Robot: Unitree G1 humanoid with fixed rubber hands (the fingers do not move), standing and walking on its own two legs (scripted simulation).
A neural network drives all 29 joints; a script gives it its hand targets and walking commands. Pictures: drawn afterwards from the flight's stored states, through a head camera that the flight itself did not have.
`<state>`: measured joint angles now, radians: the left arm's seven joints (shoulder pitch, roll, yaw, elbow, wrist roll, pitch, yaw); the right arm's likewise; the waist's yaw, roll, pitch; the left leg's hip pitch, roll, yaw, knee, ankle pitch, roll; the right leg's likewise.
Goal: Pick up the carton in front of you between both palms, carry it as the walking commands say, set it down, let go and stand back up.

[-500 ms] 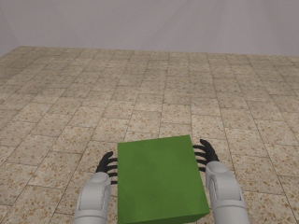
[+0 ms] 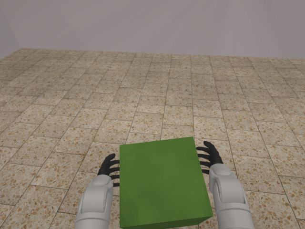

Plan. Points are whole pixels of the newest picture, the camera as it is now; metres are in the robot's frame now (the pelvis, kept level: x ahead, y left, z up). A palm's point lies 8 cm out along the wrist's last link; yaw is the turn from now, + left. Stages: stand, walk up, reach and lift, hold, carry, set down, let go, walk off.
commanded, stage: carry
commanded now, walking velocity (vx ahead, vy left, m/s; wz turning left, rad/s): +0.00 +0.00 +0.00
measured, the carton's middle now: (161, 188) +0.30 -0.01 -0.07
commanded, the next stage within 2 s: hold in 1.18 s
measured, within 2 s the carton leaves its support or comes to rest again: neither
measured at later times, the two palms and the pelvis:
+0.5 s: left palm (100, 185) +0.26 +0.15 +0.03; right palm (214, 173) +0.28 -0.14 +0.05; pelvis -0.02 +0.01 +0.00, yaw +0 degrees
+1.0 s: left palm (95, 187) +0.26 +0.17 +0.03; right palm (210, 174) +0.27 -0.13 +0.05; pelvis -0.02 +0.02 +0.00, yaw +0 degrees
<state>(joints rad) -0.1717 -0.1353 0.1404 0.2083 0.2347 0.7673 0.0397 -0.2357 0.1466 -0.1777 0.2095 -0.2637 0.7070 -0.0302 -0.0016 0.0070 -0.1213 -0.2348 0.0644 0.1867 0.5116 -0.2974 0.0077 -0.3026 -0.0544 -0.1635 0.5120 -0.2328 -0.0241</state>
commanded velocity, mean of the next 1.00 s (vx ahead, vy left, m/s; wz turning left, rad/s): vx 0.00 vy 0.00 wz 0.00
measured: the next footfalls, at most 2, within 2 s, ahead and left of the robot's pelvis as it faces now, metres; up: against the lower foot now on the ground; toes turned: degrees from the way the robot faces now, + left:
none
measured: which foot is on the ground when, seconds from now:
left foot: down 0.00-1.00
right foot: down 0.00-1.00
